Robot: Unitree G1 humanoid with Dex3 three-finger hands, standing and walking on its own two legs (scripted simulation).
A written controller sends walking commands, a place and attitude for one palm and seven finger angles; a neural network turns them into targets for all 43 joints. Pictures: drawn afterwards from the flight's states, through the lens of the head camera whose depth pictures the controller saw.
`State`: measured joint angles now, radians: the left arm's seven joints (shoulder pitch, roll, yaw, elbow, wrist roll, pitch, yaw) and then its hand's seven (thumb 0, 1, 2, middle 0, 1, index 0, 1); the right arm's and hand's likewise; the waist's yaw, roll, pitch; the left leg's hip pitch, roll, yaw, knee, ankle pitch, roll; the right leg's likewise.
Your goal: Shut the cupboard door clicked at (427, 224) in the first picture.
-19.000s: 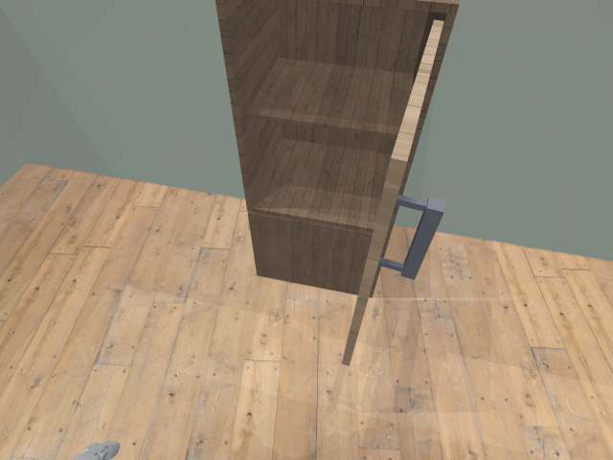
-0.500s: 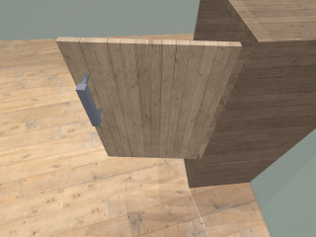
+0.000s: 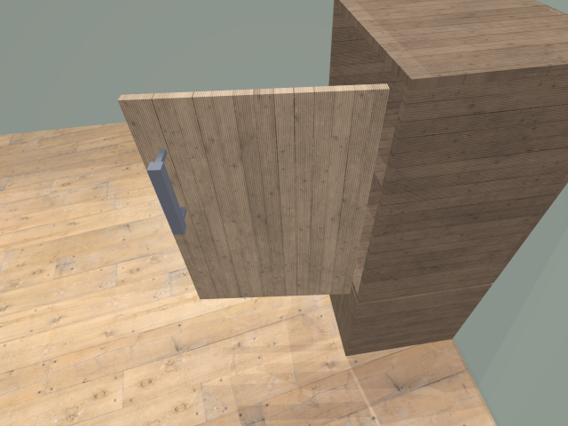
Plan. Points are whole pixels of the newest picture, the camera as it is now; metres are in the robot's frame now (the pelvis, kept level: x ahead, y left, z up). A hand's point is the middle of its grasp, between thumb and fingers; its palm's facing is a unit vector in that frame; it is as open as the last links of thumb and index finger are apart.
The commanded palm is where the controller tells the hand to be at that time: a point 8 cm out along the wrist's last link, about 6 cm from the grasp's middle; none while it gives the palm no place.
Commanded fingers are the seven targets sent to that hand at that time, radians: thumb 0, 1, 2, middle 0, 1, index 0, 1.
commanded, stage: come to a stop and stand still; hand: left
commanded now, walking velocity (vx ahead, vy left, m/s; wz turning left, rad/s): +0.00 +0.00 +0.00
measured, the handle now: (171, 193) +0.49 +0.22 +0.06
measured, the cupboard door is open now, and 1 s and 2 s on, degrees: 83 83 83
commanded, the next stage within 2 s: look again from close up in 0.14 s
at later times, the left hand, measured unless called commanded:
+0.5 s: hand out of the picture +0.00 +0.17 -0.17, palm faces +0.01 -0.98 -0.20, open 7.4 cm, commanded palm none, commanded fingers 0.00 0.90 0.90 -0.20 -0.30 -0.20 -0.30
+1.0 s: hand (162, 379) +0.20 +0.19 -0.04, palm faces +0.25 -0.95 -0.16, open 7.3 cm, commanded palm +0.13 +0.22 -0.05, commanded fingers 0.00 0.90 0.90 -0.35 -0.46 -0.35 -0.46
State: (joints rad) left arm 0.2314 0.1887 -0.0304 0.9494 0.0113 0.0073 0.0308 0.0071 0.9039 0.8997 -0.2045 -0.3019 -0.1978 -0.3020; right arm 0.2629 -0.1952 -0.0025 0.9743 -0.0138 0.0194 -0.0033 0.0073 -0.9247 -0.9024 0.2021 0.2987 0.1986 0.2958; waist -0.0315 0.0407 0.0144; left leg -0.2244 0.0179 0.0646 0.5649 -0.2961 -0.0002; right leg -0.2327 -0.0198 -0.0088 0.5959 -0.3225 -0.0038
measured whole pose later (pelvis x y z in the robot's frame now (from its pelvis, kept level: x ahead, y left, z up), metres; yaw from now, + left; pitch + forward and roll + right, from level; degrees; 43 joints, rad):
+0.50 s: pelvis +0.02 +0.00 +0.01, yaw +0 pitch +0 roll +1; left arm 0.31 0.16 -0.03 1.12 0.01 -0.01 0.03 0.01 0.91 0.90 -0.20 -0.30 -0.20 -0.30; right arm 0.30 -0.14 0.02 1.12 0.00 -0.02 -0.02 0.01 -0.91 -0.90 0.20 0.30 0.20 0.30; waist 0.00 0.00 0.04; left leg -0.19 0.02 0.06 0.45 -0.26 0.00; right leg -0.20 -0.02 -0.01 0.48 -0.28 0.00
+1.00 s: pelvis +0.03 -0.01 -0.01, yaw +3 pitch +3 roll +1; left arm 0.43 0.17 0.06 0.19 -0.15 -0.13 0.07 0.02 0.91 0.90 -0.23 -0.33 -0.22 -0.33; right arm 0.31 -0.22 -0.02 0.84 0.02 -0.28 -0.05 0.01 -0.91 -0.90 0.20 0.30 0.20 0.30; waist -0.03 0.02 -0.03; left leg -0.33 0.00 0.02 0.62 -0.34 -0.01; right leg -0.31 -0.04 -0.06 0.65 -0.39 -0.01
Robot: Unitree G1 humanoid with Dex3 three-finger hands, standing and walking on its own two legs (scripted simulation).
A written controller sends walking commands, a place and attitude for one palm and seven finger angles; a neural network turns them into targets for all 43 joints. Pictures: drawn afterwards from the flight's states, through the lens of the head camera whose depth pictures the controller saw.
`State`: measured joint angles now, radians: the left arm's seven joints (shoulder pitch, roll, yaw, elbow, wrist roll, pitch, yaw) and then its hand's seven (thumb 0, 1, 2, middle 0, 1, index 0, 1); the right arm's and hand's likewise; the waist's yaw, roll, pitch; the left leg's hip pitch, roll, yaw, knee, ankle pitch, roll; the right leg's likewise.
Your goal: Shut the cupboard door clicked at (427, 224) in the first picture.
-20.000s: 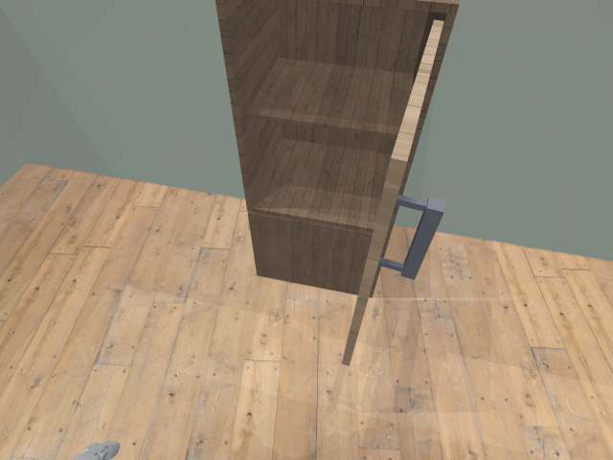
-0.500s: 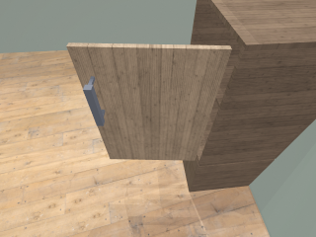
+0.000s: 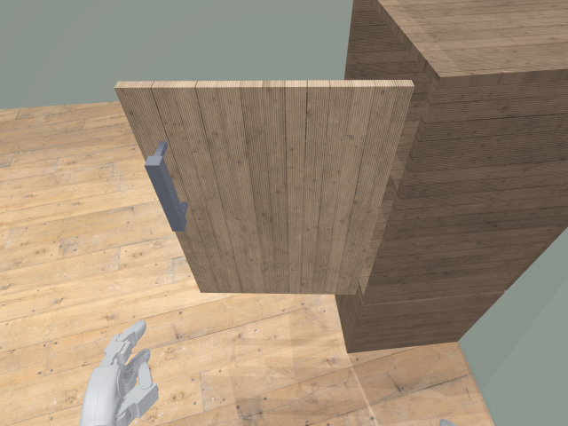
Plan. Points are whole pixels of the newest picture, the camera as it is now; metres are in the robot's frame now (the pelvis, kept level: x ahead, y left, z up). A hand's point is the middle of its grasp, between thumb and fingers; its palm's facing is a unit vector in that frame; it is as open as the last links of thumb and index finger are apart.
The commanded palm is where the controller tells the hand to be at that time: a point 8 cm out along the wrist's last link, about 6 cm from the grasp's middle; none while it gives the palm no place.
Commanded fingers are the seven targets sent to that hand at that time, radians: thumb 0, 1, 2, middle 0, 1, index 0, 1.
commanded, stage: raise the hand and make a fist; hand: left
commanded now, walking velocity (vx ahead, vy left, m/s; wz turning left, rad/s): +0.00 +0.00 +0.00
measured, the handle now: (171, 188) +0.47 +0.21 +0.07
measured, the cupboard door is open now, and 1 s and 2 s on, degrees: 83 83 83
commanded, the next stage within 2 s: bring the fist close to the handle in 1.76 s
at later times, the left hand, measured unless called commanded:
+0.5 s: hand (158, 409) +0.16 +0.17 -0.01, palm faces -0.06 -1.00 -0.02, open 5.0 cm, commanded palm +0.13 +0.23 +0.00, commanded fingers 0.00 0.90 0.90 -0.81 -0.96 -0.81 -0.96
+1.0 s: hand (129, 377) +0.18 +0.20 +0.03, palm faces +0.01 -1.00 -0.04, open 3.2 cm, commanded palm +0.15 +0.25 +0.04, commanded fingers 0.00 0.90 0.90 -1.26 -1.46 -1.26 -1.46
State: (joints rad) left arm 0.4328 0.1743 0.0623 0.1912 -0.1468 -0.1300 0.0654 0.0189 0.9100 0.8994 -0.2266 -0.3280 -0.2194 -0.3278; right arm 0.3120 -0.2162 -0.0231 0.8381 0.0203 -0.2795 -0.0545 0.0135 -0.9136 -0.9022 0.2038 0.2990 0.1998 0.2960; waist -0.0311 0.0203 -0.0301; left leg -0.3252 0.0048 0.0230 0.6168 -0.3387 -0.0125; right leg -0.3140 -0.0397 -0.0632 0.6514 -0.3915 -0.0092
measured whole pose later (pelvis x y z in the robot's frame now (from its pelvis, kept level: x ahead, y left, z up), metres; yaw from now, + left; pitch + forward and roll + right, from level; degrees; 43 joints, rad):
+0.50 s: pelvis -0.06 +0.00 -0.07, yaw +0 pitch +12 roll -2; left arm 0.40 0.22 0.11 -0.10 -0.28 -0.34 -0.29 0.02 0.90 0.90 -0.63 -0.77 -0.63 -0.77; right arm 0.21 -0.19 0.03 0.52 0.04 -0.23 -0.06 0.02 -0.91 -0.90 0.21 0.30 0.20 0.30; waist 0.03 0.04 -0.10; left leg -0.88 0.04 -0.05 1.16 -0.50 -0.03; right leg -0.82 -0.01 -0.11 1.13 -0.52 -0.03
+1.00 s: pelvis -0.03 +0.02 -0.04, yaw +0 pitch +9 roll -2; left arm 0.43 0.24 0.13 -0.17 -0.27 -0.29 -0.21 0.02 0.90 0.90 -1.09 -1.27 -1.09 -1.27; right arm 0.25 -0.24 0.02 0.49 0.03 -0.21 -0.06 0.02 -0.91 -0.90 0.20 0.30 0.20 0.30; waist 0.01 0.03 -0.09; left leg -0.69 0.02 -0.02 0.99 -0.46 0.01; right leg -0.64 -0.03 -0.08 0.95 -0.47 0.00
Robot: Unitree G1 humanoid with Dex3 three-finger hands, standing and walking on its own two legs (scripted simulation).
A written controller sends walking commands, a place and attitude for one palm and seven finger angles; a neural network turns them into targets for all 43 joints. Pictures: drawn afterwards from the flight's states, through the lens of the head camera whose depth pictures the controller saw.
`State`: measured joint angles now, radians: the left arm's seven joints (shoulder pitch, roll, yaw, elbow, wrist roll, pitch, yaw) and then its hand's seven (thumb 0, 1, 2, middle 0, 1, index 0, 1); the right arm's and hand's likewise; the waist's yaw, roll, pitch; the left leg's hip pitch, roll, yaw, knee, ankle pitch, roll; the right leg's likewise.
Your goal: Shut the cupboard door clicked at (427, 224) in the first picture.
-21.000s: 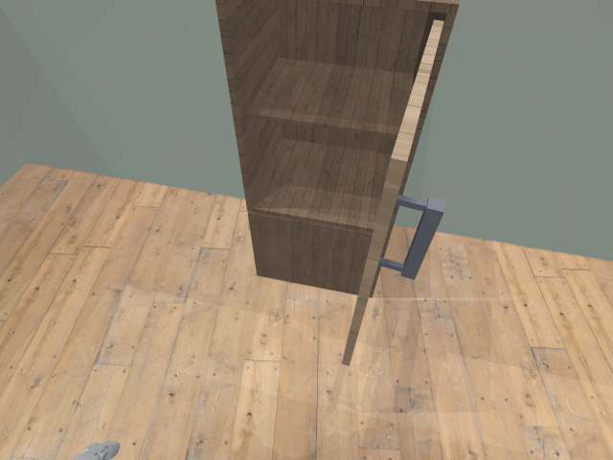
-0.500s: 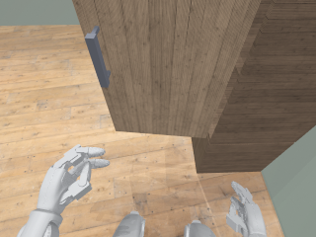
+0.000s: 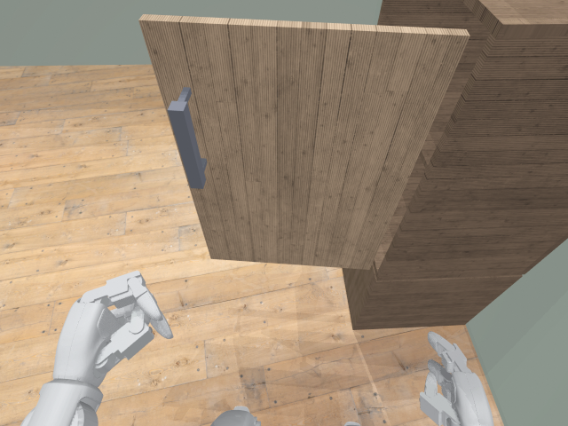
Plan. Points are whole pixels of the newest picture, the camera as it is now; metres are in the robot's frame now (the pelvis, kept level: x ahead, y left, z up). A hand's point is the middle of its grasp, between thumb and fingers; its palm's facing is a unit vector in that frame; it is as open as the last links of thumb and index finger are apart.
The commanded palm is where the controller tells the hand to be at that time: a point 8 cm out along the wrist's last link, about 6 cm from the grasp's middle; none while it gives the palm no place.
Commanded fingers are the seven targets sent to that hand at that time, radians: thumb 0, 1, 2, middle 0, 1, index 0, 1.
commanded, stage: raise the hand and make a fist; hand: left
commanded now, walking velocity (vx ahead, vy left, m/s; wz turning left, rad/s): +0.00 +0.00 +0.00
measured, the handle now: (192, 140) +0.51 +0.19 +0.11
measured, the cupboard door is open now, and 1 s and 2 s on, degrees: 83 83 83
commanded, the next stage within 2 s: bring the fist close to the handle in 0.76 s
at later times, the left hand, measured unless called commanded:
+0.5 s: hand (146, 295) +0.24 +0.18 +0.11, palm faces -0.01 -1.00 -0.04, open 3.1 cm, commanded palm +0.21 +0.23 +0.11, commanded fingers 0.00 0.90 0.90 -1.30 -1.50 -1.30 -1.50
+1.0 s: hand (157, 295) +0.24 +0.16 +0.12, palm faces +0.01 -1.00 -0.06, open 3.1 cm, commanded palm +0.23 +0.22 +0.11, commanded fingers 0.00 0.90 0.90 -1.30 -1.50 -1.30 -1.50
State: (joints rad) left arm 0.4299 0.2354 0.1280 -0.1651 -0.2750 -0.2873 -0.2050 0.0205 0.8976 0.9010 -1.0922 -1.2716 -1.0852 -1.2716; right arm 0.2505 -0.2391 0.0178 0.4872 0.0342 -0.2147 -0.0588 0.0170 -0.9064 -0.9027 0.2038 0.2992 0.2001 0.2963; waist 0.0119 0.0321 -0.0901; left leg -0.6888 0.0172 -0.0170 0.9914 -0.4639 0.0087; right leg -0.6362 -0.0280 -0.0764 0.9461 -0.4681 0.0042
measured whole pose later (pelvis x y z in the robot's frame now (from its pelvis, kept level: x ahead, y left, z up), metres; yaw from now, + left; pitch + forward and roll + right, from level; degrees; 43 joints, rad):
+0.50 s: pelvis +0.01 -0.01 +0.02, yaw +0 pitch +6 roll -1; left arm 0.32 0.25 0.18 -0.11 -0.32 -0.18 -0.26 0.02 0.90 0.90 -1.30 -1.50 -1.29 -1.50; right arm 0.28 -0.25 0.04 0.54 0.05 -0.21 -0.06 0.02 -0.91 -0.90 0.21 0.30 0.20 0.30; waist 0.02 0.05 -0.07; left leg -0.52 0.02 -0.01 0.83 -0.41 0.00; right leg -0.48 -0.02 -0.07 0.80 -0.42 -0.01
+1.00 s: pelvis +0.00 -0.02 +0.02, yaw +0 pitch +5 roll +0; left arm 0.28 0.24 0.16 -0.05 -0.29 -0.24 -0.23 0.02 0.90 0.90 -1.31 -1.50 -1.30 -1.50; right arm 0.25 -0.25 0.04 0.57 0.05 -0.25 -0.06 0.02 -0.91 -0.90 0.20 0.30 0.20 0.30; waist 0.02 0.05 -0.06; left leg -0.51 0.02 -0.02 0.82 -0.39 -0.01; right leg -0.48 -0.02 -0.08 0.81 -0.42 -0.02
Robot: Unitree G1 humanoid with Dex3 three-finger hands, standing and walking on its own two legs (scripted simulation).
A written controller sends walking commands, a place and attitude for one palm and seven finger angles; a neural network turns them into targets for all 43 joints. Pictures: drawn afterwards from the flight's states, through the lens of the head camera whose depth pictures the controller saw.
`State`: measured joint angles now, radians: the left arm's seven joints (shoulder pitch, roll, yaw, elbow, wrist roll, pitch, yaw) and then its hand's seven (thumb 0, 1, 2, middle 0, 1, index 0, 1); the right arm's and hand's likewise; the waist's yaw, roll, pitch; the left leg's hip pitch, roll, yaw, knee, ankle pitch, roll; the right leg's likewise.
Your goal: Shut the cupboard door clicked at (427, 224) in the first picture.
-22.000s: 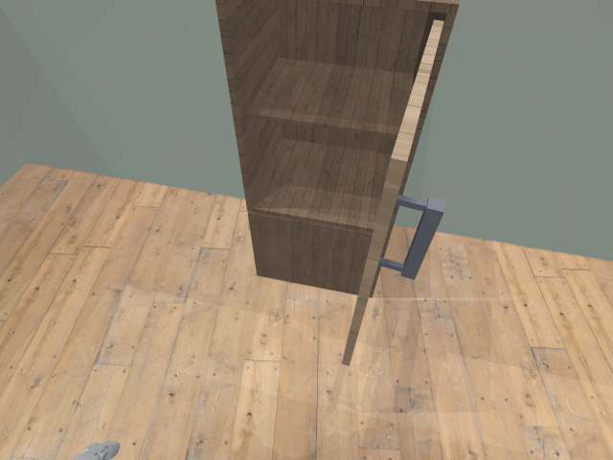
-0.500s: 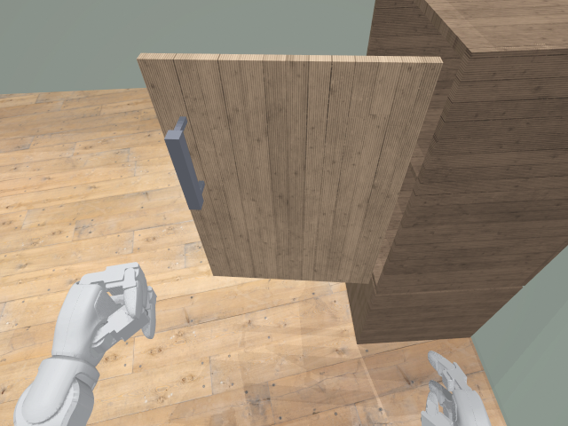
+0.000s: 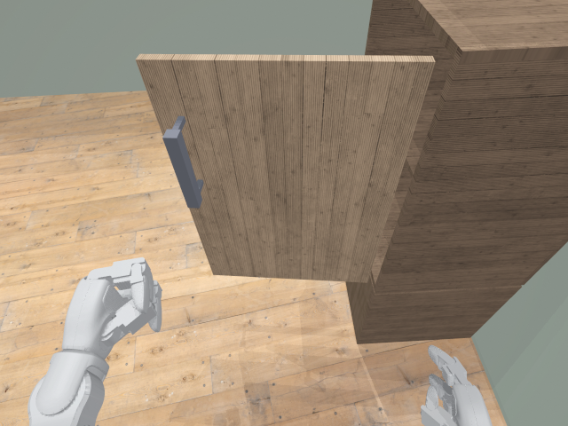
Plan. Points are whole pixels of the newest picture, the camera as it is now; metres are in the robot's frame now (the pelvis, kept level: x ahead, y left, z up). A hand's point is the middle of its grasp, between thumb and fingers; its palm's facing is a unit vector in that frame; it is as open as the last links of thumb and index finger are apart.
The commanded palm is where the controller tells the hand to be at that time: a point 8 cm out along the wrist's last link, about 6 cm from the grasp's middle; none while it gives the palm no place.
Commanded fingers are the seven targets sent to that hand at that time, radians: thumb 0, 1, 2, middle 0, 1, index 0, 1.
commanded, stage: bring the fist close to the handle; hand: left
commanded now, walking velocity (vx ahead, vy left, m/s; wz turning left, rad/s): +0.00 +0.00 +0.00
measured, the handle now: (187, 164) +0.50 +0.21 +0.09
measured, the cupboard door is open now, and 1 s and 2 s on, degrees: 83 83 75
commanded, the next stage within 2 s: push the door shut along its arc in 1.26 s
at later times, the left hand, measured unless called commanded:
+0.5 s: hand (171, 236) +0.34 +0.19 +0.09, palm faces +0.00 -1.00 -0.03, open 3.1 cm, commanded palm +0.32 +0.23 +0.09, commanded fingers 0.00 0.90 0.90 -1.30 -1.50 -1.30 -1.50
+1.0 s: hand (190, 193) +0.42 +0.18 +0.10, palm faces +0.01 -1.00 -0.03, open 3.2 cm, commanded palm +0.39 +0.23 +0.09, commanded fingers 0.00 0.90 0.90 -1.30 -1.50 -1.30 -1.50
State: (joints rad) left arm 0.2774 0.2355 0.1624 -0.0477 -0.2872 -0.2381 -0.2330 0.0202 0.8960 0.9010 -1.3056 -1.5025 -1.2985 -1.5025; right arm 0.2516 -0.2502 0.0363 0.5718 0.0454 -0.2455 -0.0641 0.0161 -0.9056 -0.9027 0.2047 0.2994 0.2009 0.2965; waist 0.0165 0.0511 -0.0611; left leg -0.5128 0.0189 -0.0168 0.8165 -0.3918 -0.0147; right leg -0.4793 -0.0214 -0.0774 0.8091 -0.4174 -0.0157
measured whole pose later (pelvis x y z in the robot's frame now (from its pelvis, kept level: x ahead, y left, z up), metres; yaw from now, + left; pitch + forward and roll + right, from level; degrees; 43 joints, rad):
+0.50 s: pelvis +0.01 +0.01 +0.01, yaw -1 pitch +7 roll +0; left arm -0.15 0.26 0.21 0.33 -0.25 -0.22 -0.21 0.02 0.90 0.90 -1.30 -1.50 -1.30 -1.50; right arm 0.26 -0.26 0.02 0.63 0.05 -0.19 -0.06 0.02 -0.91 -0.90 0.20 0.30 0.20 0.30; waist -0.01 0.03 -0.05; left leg -0.51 0.02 0.01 0.77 -0.38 -0.01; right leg -0.49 -0.02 -0.05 0.77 -0.40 -0.01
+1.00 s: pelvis +0.01 +0.01 +0.01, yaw -3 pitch +10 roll +0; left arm -0.46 0.31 0.28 0.71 -0.20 -0.29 -0.19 0.03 0.90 0.90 -1.30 -1.50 -1.29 -1.50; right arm 0.32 -0.26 0.00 0.65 0.04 -0.07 -0.03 0.01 -0.91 -0.90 0.20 0.30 0.20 0.30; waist -0.06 0.03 -0.07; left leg -0.55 0.03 0.03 0.76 -0.37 -0.01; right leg -0.54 -0.01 -0.03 0.76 -0.38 -0.01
